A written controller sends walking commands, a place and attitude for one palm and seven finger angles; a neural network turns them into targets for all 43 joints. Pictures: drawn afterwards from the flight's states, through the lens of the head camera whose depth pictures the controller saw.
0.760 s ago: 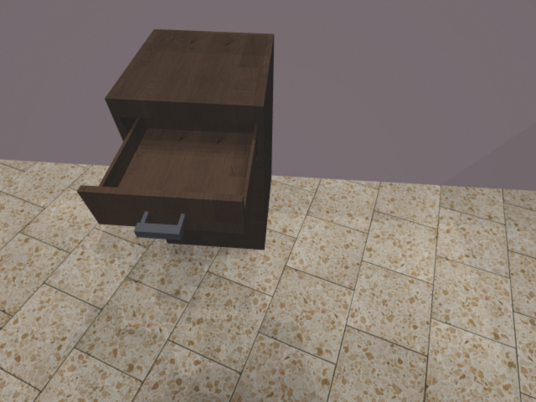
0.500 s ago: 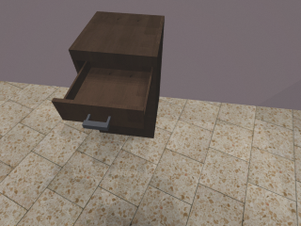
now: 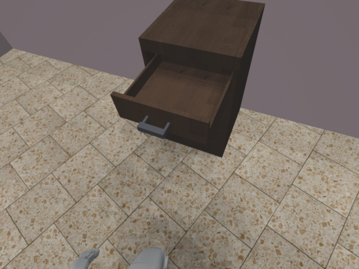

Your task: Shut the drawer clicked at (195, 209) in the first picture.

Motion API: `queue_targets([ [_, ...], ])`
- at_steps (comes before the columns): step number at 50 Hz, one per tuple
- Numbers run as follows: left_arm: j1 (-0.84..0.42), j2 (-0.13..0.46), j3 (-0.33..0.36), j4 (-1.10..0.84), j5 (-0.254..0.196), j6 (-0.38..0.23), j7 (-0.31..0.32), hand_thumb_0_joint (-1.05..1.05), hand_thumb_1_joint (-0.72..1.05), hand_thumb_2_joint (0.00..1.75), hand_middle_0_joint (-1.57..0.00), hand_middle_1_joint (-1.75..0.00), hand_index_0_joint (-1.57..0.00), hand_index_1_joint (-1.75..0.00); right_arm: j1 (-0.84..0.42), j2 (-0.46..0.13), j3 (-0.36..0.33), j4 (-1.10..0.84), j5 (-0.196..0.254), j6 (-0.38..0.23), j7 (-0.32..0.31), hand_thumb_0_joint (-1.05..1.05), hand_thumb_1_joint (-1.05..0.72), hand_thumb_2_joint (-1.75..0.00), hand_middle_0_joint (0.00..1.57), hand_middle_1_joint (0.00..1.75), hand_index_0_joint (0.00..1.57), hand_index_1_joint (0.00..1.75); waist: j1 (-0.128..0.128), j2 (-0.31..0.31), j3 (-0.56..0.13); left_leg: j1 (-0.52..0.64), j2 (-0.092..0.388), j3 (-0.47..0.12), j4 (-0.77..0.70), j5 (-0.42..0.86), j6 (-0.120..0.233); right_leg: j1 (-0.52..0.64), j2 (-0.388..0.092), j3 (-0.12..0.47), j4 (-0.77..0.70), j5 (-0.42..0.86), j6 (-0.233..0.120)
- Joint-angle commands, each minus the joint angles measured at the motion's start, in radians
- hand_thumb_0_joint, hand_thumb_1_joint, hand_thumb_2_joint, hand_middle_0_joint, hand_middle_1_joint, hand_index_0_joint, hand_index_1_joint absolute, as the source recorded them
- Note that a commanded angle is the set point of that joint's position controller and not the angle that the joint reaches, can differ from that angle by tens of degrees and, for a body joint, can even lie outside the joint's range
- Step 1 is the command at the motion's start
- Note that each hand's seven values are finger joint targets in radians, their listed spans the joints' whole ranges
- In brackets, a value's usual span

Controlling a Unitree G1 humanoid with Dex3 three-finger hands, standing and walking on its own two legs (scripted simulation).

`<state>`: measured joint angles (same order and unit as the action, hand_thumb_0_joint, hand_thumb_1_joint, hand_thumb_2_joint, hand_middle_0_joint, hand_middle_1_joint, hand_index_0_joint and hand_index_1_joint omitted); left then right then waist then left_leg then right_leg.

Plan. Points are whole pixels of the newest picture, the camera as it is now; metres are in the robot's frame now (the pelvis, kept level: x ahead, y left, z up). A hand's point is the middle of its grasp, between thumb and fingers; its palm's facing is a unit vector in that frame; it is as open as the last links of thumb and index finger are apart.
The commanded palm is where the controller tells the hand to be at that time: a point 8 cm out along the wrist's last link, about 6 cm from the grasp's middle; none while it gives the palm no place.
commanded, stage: turn or walk to find it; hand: left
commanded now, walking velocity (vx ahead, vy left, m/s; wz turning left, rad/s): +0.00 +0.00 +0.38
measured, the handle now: (154, 125) +0.59 +0.12 -0.16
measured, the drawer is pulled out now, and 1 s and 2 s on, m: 0.28 0.28 0.28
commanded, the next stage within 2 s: stand and wait in 0.02 s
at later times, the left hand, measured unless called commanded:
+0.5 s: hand out of the picture -0.02 +0.17 -0.17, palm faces +0.15 -0.97 -0.21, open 7.4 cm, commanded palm none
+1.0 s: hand out of the picture +0.06 +0.19 -0.17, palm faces +0.10 -0.97 -0.22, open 7.3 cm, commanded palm none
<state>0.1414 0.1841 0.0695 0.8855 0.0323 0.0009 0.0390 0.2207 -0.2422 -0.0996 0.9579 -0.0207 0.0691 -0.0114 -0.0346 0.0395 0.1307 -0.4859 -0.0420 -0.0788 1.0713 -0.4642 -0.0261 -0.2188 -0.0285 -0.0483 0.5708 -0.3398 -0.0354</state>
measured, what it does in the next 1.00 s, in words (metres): steps on the spot: left foot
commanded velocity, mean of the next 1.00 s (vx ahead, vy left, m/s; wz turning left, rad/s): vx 0.00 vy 0.00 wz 0.00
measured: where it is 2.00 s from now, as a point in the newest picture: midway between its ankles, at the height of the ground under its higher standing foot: outside the picture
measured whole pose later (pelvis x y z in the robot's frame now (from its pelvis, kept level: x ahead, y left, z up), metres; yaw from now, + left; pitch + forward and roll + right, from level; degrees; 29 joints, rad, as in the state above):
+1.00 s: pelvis +0.05 +0.00 +0.01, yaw +4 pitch -2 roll +0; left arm 0.21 0.16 0.04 1.13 0.01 0.00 0.04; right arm 0.35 -0.09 -0.01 1.17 -0.01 0.01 -0.05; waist -0.02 0.00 0.07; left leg -0.12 0.04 0.01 0.40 -0.25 -0.04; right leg -0.08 0.01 -0.05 0.40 -0.29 -0.03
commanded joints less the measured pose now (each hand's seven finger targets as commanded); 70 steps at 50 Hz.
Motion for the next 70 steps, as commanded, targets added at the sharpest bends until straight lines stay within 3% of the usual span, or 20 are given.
queue_targets([
  [1, 0.102, 0.167, 0.042, -0.034, -0.002, -0.021, 0.006, 0.0, 0.9, 0.9, -0.2, -0.3, -0.2, -0.3, -0.049, -0.013, 0.006, -0.095, 0.01, -0.017, 0.022, 0.0, -0.9, -0.9, 0.2, 0.3, 0.2, 0.3, 0.034, -0.183, -0.075, -0.056, 0.054, 0.061, -0.003, 0.017, -0.014, 0.102, -0.271, 0.138, -0.206, 0.585, -0.123],
  [6, 0.196, 0.176, 0.038, 0.022, 0.002, -0.021, 0.003, 0.0, 0.9, 0.9, -0.2, -0.3, -0.2, -0.3, -0.106, 0.005, 0.024, -0.094, 0.016, -0.033, 0.018, 0.0, -0.9, -0.9, 0.2, 0.3, 0.2, 0.3, 0.068, -0.212, -0.097, 0.063, 0.039, 0.108, -0.29, 0.035, 0.007, 0.161, -0.256, 0.129, -0.181, 0.689, -0.122],
  [9, 0.198, 0.156, 0.029, 0.047, -0.007, -0.017, 0.004, 0.0, 0.9, 0.9, -0.2, -0.3, -0.2, -0.3, -0.059, 0.007, 0.033, -0.064, 0.015, -0.048, 0.009, 0.0, -0.9, -0.9, 0.2, 0.3, 0.2, 0.3, 0.039, -0.198, -0.118, 0.24, 0.027, 0.115, -0.546, 0.194, 0.02, 0.121, -0.207, 0.099, -0.124, 0.634, -0.076],
  [10, 0.191, 0.135, 0.02, 0.056, -0.014, -0.014, 0.006, 0.0, 0.9, 0.9, -0.2, -0.3, -0.2, -0.3, -0.008, -0.016, 0.032, -0.041, 0.011, -0.057, 0.006, 0.0, -0.9, -0.9, 0.2, 0.3, 0.2, 0.3, 0.012, -0.136, -0.135, 0.365, 0.057, 0.094, -0.668, 0.339, 0.032, 0.06, -0.179, 0.069, -0.06, 0.545, -0.041],
  [11, 0.217, 0.093, 0.012, 0.051, -0.018, -0.009, 0.004, 0.0, 0.9, 0.9, -0.2, -0.3, -0.2, -0.3, 0.025, -0.084, 0.021, -0.028, 0.0, -0.065, 0.001, 0.0, -0.9, -0.9, 0.2, 0.3, 0.2, 0.3, 0.006, 0.039, -0.179, 0.52, 0.212, -0.059, -0.661, 0.585, 0.088, -0.088, -0.094, 0.008, 0.043, 0.278, 0.01],
  [12, 0.219, 0.053, -0.008, 0.048, -0.016, -0.01, 0.005, 0.0, 0.9, 0.9, -0.2, -0.3, -0.2, -0.3, 0.049, -0.134, 0.014, -0.02, -0.001, -0.063, -0.003, 0.0, -0.9, -0.9, 0.2, 0.3, 0.2, 0.3, 0.002, 0.187, -0.204, 0.55, 0.37, -0.189, -0.651, 0.788, 0.177, -0.164, -0.039, -0.023, 0.116, -0.177, 0.044],
  [13, 0.181, 0.046, -0.012, 0.042, -0.017, -0.009, 0.007, 0.0, 0.9, 0.9, -0.2, -0.3, -0.2, -0.3, 0.066, -0.122, 0.019, -0.011, -0.008, -0.053, -0.011, 0.0, -0.9, -0.9, 0.2, 0.3, 0.2, 0.3, -0.024, 0.131, -0.149, 0.457, 0.374, -0.152, -0.663, 0.781, 0.22, -0.158, -0.016, 0.002, 0.184, -0.292, 0.044],
  [14, 0.16, 0.048, -0.012, 0.06, -0.021, 0.002, 0.004, 0.0, 0.9, 0.9, -0.2, -0.3, -0.2, -0.3, 0.046, -0.098, 0.028, -0.004, -0.008, -0.059, -0.024, 0.0, -0.9, -0.9, 0.2, 0.3, 0.2, 0.3, -0.013, 0.233, -0.152, 0.445, 0.348, -0.188, -0.7, 0.777, 0.223, -0.174, -0.024, 0.016, 0.226, -0.278, 0.052],
  [15, 0.165, 0.063, -0.007, 0.078, -0.022, 0.008, 0.0, 0.0, 0.9, 0.9, -0.2, -0.3, -0.2, -0.3, 0.017, -0.083, 0.035, -0.008, -0.006, -0.057, -0.031, 0.0, -0.9, -0.9, 0.2, 0.3, 0.2, 0.3, -0.003, 0.261, -0.142, 0.425, 0.335, -0.161, -0.699, 0.777, 0.219, -0.168, -0.034, 0.038, 0.252, -0.242, 0.051],
  [17, 0.189, 0.058, -0.01, 0.112, -0.024, 0.01, -0.011, 0.0, 0.9, 0.9, -0.2, -0.3, -0.2, -0.3, -0.042, -0.069, 0.043, -0.018, -0.002, -0.057, -0.037, 0.0, -0.9, -0.9, 0.2, 0.3, 0.2, 0.3, 0.032, 0.156, -0.137, 0.373, 0.288, -0.086, -0.684, 0.711, 0.195, -0.094, -0.032, 0.026, 0.149, -0.178, 0.048],
  [19, 0.275, 0.054, -0.016, 0.157, -0.011, 0.0, -0.014, 0.0, 0.9, 0.9, -0.2, -0.3, -0.2, -0.3, -0.082, -0.057, 0.045, -0.016, 0.011, -0.052, -0.034, 0.0, -0.9, -0.9, 0.2, 0.3, 0.2, 0.3, 0.076, 0.016, -0.144, 0.327, 0.185, -0.001, -0.587, 0.494, 0.117, 0.022, -0.021, 0.021, -0.14, 0.076, 0.053],
  [21, 0.226, 0.125, -0.019, 0.165, -0.013, -0.011, -0.013, 0.0, 0.9, 0.9, -0.2, -0.3, -0.2, -0.3, -0.049, 0.001, 0.048, -0.008, 0.023, -0.042, -0.017, 0.0, -0.9, -0.9, 0.2, 0.3, 0.2, 0.3, 0.034, -0.209, -0.046, 0.272, 0.052, 0.086, -0.53, 0.128, 0.034, -0.052, -0.181, 0.222, -0.312, 0.076, -0.028],
  [22, 0.191, 0.127, -0.022, 0.161, -0.015, -0.014, -0.013, 0.0, 0.9, 0.9, -0.2, -0.3, -0.2, -0.3, -0.044, 0.008, 0.044, 0.01, 0.017, -0.033, -0.013, 0.0, -0.9, -0.9, 0.2, 0.3, 0.2, 0.3, 0.029, -0.257, 0.003, 0.309, 0.049, 0.09, -0.507, 0.131, 0.029, -0.127, -0.18, 0.24, -0.349, 0.018, -0.054],
  [24, 0.164, 0.097, -0.025, 0.165, -0.013, -0.018, -0.007, 0.0, 0.9, 0.9, -0.2, -0.3, -0.2, -0.3, 0.003, 0.042, 0.043, 0.048, 0.009, -0.038, -0.012, 0.0, -0.9, -0.9, 0.2, 0.3, 0.2, 0.3, 0.012, -0.179, 0.011, 0.319, 0.069, 0.074, -0.532, 0.205, 0.035, -0.113, -0.161, 0.218, -0.32, 0.095, -0.064],
  [26, 0.155, 0.079, -0.025, 0.174, -0.018, -0.021, -0.004, 0.0, 0.9, 0.9, -0.2, -0.3, -0.2, -0.3, 0.037, 0.042, 0.052, 0.078, 0.009, -0.053, -0.016, 0.0, -0.9, -0.9, 0.2, 0.3, 0.2, 0.3, 0.006, -0.133, -0.04, 0.365, 0.098, 0.059, -0.612, 0.314, 0.039, -0.073, -0.113, 0.152, -0.271, 0.163, -0.036],
  [28, 0.171, 0.079, -0.018, 0.188, -0.022, -0.022, -0.004, 0.0, 0.9, 0.9, -0.2, -0.3, -0.2, -0.3, 0.054, 0.039, 0.057, 0.103, 0.009, -0.069, -0.023, 0.0, -0.9, -0.9, 0.2, 0.3, 0.2, 0.3, 0.022, -0.032, -0.101, 0.377, 0.127, 0.054, -0.642, 0.427, 0.042, 0.021, -0.082, 0.103, -0.228, 0.283, -0.01],
  [35, 0.175, 0.064, -0.019, 0.228, -0.027, -0.014, 0.0, 0.0, 0.9, 0.9, -0.2, -0.3, -0.2, -0.3, 0.097, 0.039, 0.073, 0.147, 0.009, -0.074, -0.041, 0.0, -0.9, -0.9, 0.2, 0.3, 0.2, 0.3, 0.041, -0.004, -0.086, 0.356, 0.135, 0.066, -0.678, 0.501, 0.032, 0.116, -0.079, 0.068, -0.218, 0.429, -0.01],
  [49, 0.167, 0.057, -0.018, 0.226, -0.031, -0.011, 0.005, 0.0, 0.9, 0.9, -0.2, -0.3, -0.2, -0.3, 0.202, 0.058, 0.073, 0.18, 0.01, -0.078, -0.047, 0.0, -0.9, -0.9, 0.2, 0.3, 0.2, 0.3, 0.038, -0.03, -0.071, 0.344, 0.136, 0.066, -0.711, 0.497, 0.03, 0.144, -0.069, 0.05, -0.231, 0.395, -0.01],
  [59, 0.192, 0.033, -0.025, 0.238, -0.026, -0.01, 0.005, 0.0, 0.9, 0.9, -0.2, -0.3, -0.2, -0.3, 0.195, 0.066, 0.072, 0.179, 0.009, -0.076, -0.044, 0.0, -0.9, -0.9, 0.2, 0.3, 0.2, 0.3, 0.032, -0.024, -0.02, 0.341, 0.136, 0.059, -0.73, 0.421, 0.037, 0.076, -0.056, 0.067, -0.258, 0.256, -0.003],
  [70, 0.225, 0.021, -0.028, 0.259, -0.025, -0.015, 0.005, 0.0, 0.9, 0.9, -0.2, -0.3, -0.2, -0.3, 0.175, 0.06, 0.075, 0.172, 0.009, -0.079, -0.046, 0.0, -0.9, -0.9, 0.2, 0.3, 0.2, 0.3, 0.031, -0.017, -0.032, 0.367, 0.137, 0.058, -0.725, 0.437, 0.039, 0.066, -0.059, 0.074, -0.258, 0.272, -0.002],
])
